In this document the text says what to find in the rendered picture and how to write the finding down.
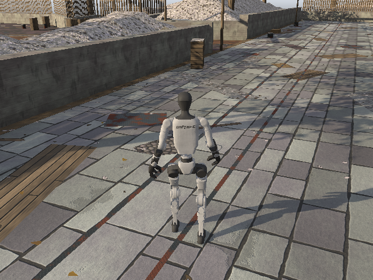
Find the robot right shin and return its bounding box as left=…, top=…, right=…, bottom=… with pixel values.
left=197, top=196, right=206, bottom=236

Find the left robot hand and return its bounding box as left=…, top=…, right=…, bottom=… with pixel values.
left=149, top=164, right=161, bottom=179

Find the robot left upper arm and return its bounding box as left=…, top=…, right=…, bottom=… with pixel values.
left=157, top=118, right=173, bottom=150

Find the left robot foot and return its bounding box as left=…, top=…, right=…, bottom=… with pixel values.
left=171, top=220, right=180, bottom=232

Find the left robot forearm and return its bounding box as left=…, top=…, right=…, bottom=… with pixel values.
left=150, top=141, right=163, bottom=167

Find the right robot forearm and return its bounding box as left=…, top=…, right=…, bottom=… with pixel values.
left=209, top=139, right=219, bottom=157

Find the robot right upper arm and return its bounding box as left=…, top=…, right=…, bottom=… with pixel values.
left=197, top=117, right=215, bottom=148

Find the right robot hand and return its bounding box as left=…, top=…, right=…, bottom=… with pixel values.
left=207, top=155, right=220, bottom=166

